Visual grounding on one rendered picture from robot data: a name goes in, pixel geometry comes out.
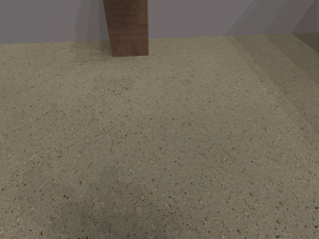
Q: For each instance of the cabinet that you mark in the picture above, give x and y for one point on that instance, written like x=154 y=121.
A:
x=128 y=27

